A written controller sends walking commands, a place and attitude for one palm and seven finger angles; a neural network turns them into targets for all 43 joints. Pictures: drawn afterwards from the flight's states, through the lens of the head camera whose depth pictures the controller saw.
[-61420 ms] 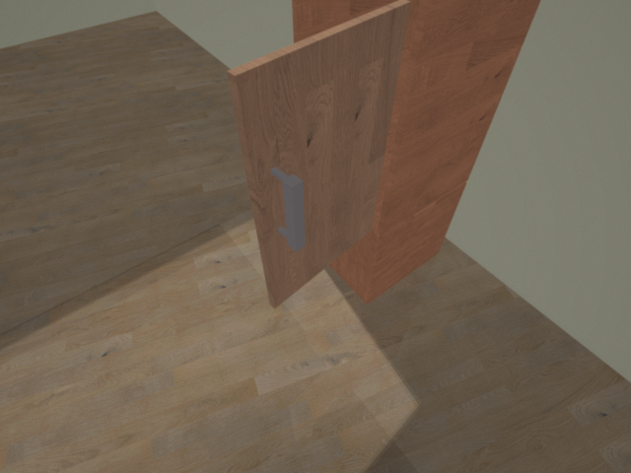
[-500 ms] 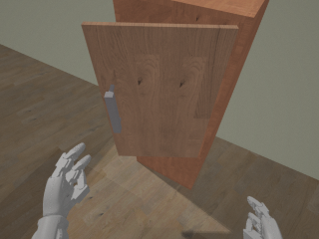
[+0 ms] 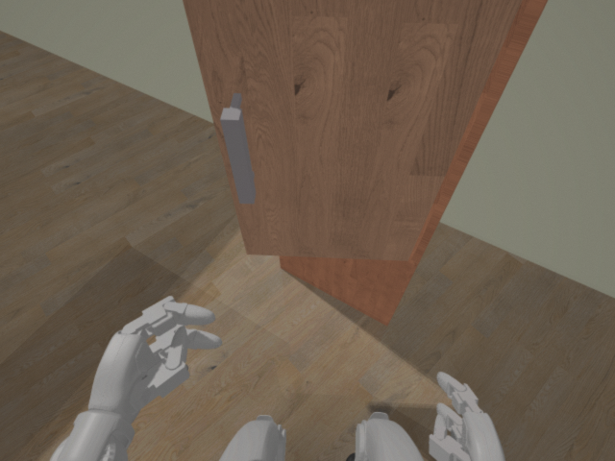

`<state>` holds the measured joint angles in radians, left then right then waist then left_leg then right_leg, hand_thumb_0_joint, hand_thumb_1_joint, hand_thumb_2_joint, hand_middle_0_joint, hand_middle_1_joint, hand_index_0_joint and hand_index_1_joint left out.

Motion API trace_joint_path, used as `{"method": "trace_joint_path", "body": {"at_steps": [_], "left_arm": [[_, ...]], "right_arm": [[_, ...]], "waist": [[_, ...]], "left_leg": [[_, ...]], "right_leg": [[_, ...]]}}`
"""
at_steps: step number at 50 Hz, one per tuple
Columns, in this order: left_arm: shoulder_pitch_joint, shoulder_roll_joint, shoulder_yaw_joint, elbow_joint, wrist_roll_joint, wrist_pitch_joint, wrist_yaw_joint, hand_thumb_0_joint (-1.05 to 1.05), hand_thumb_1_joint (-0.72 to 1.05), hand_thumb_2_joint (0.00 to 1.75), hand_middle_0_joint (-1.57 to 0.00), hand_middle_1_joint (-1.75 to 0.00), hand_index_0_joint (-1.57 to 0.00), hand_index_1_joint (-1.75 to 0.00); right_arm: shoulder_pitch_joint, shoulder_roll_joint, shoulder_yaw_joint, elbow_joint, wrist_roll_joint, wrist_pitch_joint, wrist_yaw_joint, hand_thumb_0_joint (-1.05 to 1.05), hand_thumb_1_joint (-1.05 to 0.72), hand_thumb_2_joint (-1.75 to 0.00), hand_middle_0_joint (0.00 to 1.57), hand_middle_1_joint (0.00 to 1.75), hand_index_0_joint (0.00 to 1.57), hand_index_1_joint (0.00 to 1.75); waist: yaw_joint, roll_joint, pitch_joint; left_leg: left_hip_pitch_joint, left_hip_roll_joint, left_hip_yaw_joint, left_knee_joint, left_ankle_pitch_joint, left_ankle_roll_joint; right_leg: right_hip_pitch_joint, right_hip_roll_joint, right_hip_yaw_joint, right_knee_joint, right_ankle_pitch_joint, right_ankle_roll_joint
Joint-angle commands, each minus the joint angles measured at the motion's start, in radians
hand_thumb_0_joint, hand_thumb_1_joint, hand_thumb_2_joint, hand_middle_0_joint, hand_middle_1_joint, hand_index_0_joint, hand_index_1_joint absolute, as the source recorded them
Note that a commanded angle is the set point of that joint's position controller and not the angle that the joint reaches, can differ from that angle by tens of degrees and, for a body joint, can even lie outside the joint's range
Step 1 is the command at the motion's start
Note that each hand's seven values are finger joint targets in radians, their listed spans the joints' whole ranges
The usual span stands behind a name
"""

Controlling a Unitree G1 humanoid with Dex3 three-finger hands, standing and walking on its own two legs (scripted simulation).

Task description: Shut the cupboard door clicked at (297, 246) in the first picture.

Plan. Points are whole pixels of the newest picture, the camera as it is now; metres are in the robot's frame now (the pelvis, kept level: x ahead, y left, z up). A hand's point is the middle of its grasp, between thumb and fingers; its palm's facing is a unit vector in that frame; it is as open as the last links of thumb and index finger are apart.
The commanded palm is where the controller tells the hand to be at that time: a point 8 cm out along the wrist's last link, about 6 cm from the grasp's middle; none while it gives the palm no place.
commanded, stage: raise the hand and make a fist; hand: left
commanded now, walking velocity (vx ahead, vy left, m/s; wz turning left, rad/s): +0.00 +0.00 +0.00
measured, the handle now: (242, 151) +0.52 +0.13 +0.08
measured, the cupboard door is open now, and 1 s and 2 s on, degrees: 29 29 29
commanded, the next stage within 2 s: bring the fist close to the handle in 1.14 s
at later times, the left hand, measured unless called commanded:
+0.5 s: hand (133, 332) +0.24 +0.20 +0.09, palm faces +0.09 -0.99 -0.06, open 3.1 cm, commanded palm +0.22 +0.25 +0.08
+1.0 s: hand (167, 327) +0.25 +0.17 +0.07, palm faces -0.02 -1.00 -0.03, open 3.1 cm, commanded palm +0.23 +0.23 +0.09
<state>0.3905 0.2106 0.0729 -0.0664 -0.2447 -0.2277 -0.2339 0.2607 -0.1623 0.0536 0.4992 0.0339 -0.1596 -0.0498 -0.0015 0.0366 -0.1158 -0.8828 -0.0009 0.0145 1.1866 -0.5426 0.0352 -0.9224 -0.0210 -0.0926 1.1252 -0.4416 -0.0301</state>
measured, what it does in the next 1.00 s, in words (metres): stands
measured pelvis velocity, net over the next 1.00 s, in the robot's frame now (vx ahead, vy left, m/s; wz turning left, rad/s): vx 0.03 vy -0.01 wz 0.01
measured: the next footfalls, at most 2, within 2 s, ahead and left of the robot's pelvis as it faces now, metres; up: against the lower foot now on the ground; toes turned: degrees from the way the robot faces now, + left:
none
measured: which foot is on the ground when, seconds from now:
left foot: down 0.00-1.00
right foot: down 0.00-1.00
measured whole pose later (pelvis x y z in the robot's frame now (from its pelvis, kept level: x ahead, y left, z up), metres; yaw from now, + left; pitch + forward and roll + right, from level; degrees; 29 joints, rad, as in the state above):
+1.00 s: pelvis +0.03 -0.01 +0.02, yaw +1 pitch +12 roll -1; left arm 0.39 0.24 0.14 -0.03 -0.27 -0.32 -0.25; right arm 0.30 -0.25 0.01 0.48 0.02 -0.16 -0.06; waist -0.01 0.03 -0.12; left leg -0.73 0.00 0.00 1.05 -0.54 0.02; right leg -0.78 -0.01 -0.10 1.00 -0.45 -0.04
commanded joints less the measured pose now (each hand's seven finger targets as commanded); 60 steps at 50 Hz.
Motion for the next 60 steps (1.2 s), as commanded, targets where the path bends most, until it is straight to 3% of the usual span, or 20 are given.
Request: {"method": "trace_joint_path", "body": {"at_steps": [1, 4, 7, 11, 14, 16, 19, 20, 25, 29, 32, 34, 36, 40, 44, 46, 49, 54, 57, 60], "left_arm": [[0.040, 0.107, 0.175, -0.304, -0.032, -0.161, 0.134, 0.00, 0.90, 0.90, -0.92, -1.08, -0.92, -1.08], [-0.008, 0.069, 0.067, -0.294, 0.010, -0.284, 0.132, 0.00, 0.90, 0.90, -0.97, -1.14, -0.97, -1.14], [0.033, 0.037, -0.013, -0.214, 0.022, -0.307, 0.063, 0.00, 0.90, 0.90, -1.02, -1.20, -1.02, -1.20], [0.059, 0.117, 0.050, -0.206, 0.004, -0.224, -0.004, 0.00, 0.90, 0.90, -1.10, -1.28, -1.10, -1.28], [0.044, 0.193, 0.166, -0.312, -0.016, -0.194, 0.032, 0.00, 0.90, 0.90, -1.15, -1.34, -1.15, -1.34], [0.058, 0.158, 0.173, -0.360, -0.032, -0.204, 0.070, 0.00, 0.90, 0.90, -1.19, -1.38, -1.19, -1.38], [0.052, 0.110, 0.142, -0.335, -0.034, -0.226, 0.098, 0.00, 0.90, 0.90, -1.24, -1.44, -1.24, -1.44], [0.050, 0.085, 0.109, -0.311, -0.024, -0.229, 0.095, 0.00, 0.90, 0.90, -1.26, -1.46, -1.26, -1.46], [0.009, 0.075, 0.025, -0.163, 0.011, -0.168, 0.006, 0.00, 0.90, 0.90, -1.30, -1.50, -1.30, -1.50], [-0.059, 0.189, 0.149, -0.252, -0.016, -0.146, -0.017, 0.00, 0.90, 0.90, -1.30, -1.50, -1.30, -1.50], [-0.059, 0.194, 0.204, -0.326, -0.049, -0.176, 0.016, 0.00, 0.90, 0.90, -1.30, -1.50, -1.30, -1.50], [-0.062, 0.185, 0.211, -0.321, -0.057, -0.199, 0.038, 0.00, 0.90, 0.90, -1.30, -1.50, -1.30, -1.50], [-0.054, 0.137, 0.172, -0.245, -0.055, -0.201, 0.039, 0.00, 0.90, 0.90, -1.30, -1.50, -1.30, -1.50], [-0.022, 0.078, 0.083, -0.087, -0.039, -0.149, -0.022, 0.00, 0.90, 0.90, -1.30, -1.50, -1.30, -1.50], [-0.042, 0.165, 0.148, -0.126, -0.047, -0.121, -0.046, 0.00, 0.90, 0.90, -1.30, -1.50, -1.30, -1.50], [-0.069, 0.191, 0.191, -0.218, -0.057, -0.153, -0.027, 0.00, 0.90, 0.90, -1.30, -1.50, -1.30, -1.50], [-0.087, 0.215, 0.237, -0.273, -0.064, -0.224, 0.027, 0.00, 0.90, 0.90, -1.30, -1.50, -1.30, -1.50], [-0.060, 0.104, 0.125, -0.116, -0.045, -0.241, 0.017, 0.00, 0.90, 0.90, -1.30, -1.50, -1.30, -1.50], [-0.040, 0.116, 0.100, -0.098, -0.040, -0.193, -0.029, 0.00, 0.90, 0.90, -1.30, -1.50, -1.30, -1.50], [-0.056, 0.160, 0.139, -0.155, -0.048, -0.167, -0.045, 0.00, 0.90, 0.90, -1.30, -1.50, -1.30, -1.50]], "right_arm": [[-0.086, -0.160, -0.086, -0.188, -0.018, -0.087, -0.019, 0.00, -0.90, -0.90, 0.20, 0.30, 0.20, 0.30], [-0.068, -0.181, -0.083, -0.158, -0.034, -0.108, -0.004, 0.00, -0.90, -0.90, 0.20, 0.30, 0.20, 0.30], [-0.043, -0.207, -0.094, -0.146, -0.029, -0.121, 0.004, 0.00, -0.90, -0.90, 0.20, 0.30, 0.20, 0.30], [-0.035, -0.227, -0.105, -0.178, -0.006, -0.111, -0.008, 0.00, -0.90, -0.90, 0.20, 0.30, 0.20, 0.30], [-0.042, -0.212, -0.105, -0.197, -0.009, -0.092, -0.019, 0.00, -0.90, -0.90, 0.20, 0.30, 0.20, 0.30], [-0.033, -0.192, -0.101, -0.198, -0.013, -0.081, -0.018, 0.00, -0.90, -0.90, 0.20, 0.30, 0.20, 0.30], [-0.018, -0.188, -0.096, -0.188, -0.021, -0.068, -0.010, 0.00, -0.90, -0.90, 0.20, 0.30, 0.20, 0.30], [-0.014, -0.193, -0.097, -0.181, -0.022, -0.065, -0.005, 0.00, -0.90, -0.90, 0.20, 0.30, 0.20, 0.30], [-0.004, -0.224, -0.095, -0.189, -0.014, -0.051, -0.001, 0.00, -0.90, -0.90, 0.20, 0.30, 0.20, 0.30], [-0.015, -0.223, -0.092, -0.207, -0.011, -0.053, -0.016, 0.00, -0.90, -0.90, 0.20, 0.30, 0.20, 0.30], [-0.015, -0.193, -0.082, -0.208, -0.012, -0.055, -0.016, 0.00, -0.90, -0.90, 0.20, 0.30, 0.20, 0.30], [-0.019, -0.190, -0.077, -0.193, -0.016, -0.057, -0.016, 0.00, -0.90, -0.90, 0.20, 0.30, 0.20, 0.30], [-0.012, -0.193, -0.078, -0.176, -0.015, -0.056, -0.011, 0.00, -0.90, -0.90, 0.20, 0.30, 0.20, 0.30], [-0.008, -0.217, -0.087, -0.170, -0.006, -0.056, -0.007, 0.00, -0.90, -0.90, 0.20, 0.30, 0.20, 0.30], [-0.021, -0.226, -0.092, -0.190, -0.003, -0.059, -0.014, 0.00, -0.90, -0.90, 0.20, 0.30, 0.20, 0.30], [-0.018, -0.210, -0.092, -0.194, -0.005, -0.063, -0.015, 0.00, -0.90, -0.90, 0.20, 0.30, 0.20, 0.30], [-0.027, -0.193, -0.085, -0.178, -0.015, -0.069, -0.015, 0.00, -0.90, -0.90, 0.20, 0.30, 0.20, 0.30], [-0.031, -0.206, -0.087, -0.152, -0.013, -0.067, -0.001, 0.00, -0.90, -0.90, 0.20, 0.30, 0.20, 0.30], [-0.022, -0.218, -0.094, -0.166, -0.001, -0.066, -0.002, 0.00, -0.90, -0.90, 0.20, 0.30, 0.20, 0.30], [-0.025, -0.216, -0.095, -0.181, 0.002, -0.061, -0.011, 0.00, -0.90, -0.90, 0.20, 0.30, 0.20, 0.30]], "waist": [[0.058, -0.028, -0.232], [0.004, 0.007, -0.177], [-0.028, 0.000, -0.151], [-0.005, -0.019, -0.176], [0.041, 0.047, -0.260], [0.046, 0.059, -0.284], [0.027, 0.064, -0.244], [0.005, 0.045, -0.223], [-0.041, -0.021, -0.125], [0.005, 0.022, -0.232], [0.030, 0.048, -0.291], [0.028, 0.055, -0.269], [0.003, 0.022, -0.209], [-0.025, -0.041, -0.133], [0.004, -0.039, -0.179], [0.019, -0.023, -0.257], [0.036, 0.020, -0.250], [-0.016, -0.018, -0.126], [-0.016, -0.029, -0.150], [-0.004, -0.040, -0.205]], "left_leg": [[0.076, -0.009, -0.075, -0.258, 0.197, -0.026], [0.073, -0.002, -0.086, -0.228, 0.193, -0.026], [0.070, 0.000, -0.095, -0.232, 0.129, -0.032], [0.071, -0.010, -0.092, -0.269, 0.103, -0.025], [0.130, -0.014, -0.083, -0.284, 0.220, -0.029], [0.184, -0.008, -0.082, -0.287, 0.336, -0.043], [0.197, -0.004, -0.082, -0.265, 0.428, -0.050], [0.202, 0.003, -0.084, -0.259, 0.435, -0.054], [0.138, 0.001, -0.086, -0.268, 0.267, -0.037], [0.182, -0.010, -0.076, -0.285, 0.297, -0.033], [0.226, -0.011, -0.068, -0.292, 0.387, -0.038], [0.230, -0.008, -0.072, -0.291, 0.415, -0.042], [0.204, -0.007, -0.066, -0.287, 0.385, -0.040], [0.151, -0.010, -0.061, -0.288, 0.288, -0.031], [0.143, -0.020, -0.052, -0.296, 0.273, -0.020], [0.177, -0.020, -0.045, -0.297, 0.323, -0.020], [0.173, -0.019, -0.047, -0.295, 0.344, -0.026], [0.107, -0.019, -0.038, -0.266, 0.222, -0.020], [0.112, -0.022, -0.034, -0.272, 0.209, -0.016], [0.134, -0.022, -0.035, -0.277, 0.248, -0.011]], "right_leg": [[0.262, 0.026, 0.028, -0.161, 0.032, -0.002], [0.157, 0.029, 0.017, -0.126, 0.035, -0.008], [0.116, 0.024, 0.016, -0.137, -0.010, -0.005], [0.193, 0.020, 0.035, -0.186, -0.031, -0.004], [0.272, 0.030, 0.025, -0.169, 0.070, -0.009], [0.297, 0.033, 0.009, -0.154, 0.168, -0.010], [0.280, 0.041, 0.002, -0.148, 0.234, -0.008], [0.254, 0.040, -0.004, -0.146, 0.239, -0.004], [0.217, 0.035, 0.007, -0.195, 0.145, 0.001], [0.316, 0.034, 0.025, -0.207, 0.178, -0.007], [0.378, 0.034, 0.026, -0.202, 0.261, -0.006], [0.369, 0.038, 0.019, -0.197, 0.278, -0.009], [0.340, 0.036, 0.018, -0.208, 0.267, -0.001], [0.306, 0.029, 0.027, -0.244, 0.189, 0.006], [0.375, 0.018, 0.062, -0.273, 0.161, 0.003], [0.425, 0.014, 0.069, -0.261, 0.224, 0.006], [0.428, 0.021, 0.068, -0.237, 0.244, -0.003], [0.318, 0.015, 0.087, -0.272, 0.095, 0.006], [0.343, 0.005, 0.108, -0.303, 0.071, 0.011], [0.400, 0.002, 0.115, -0.305, 0.115, 0.013]]}}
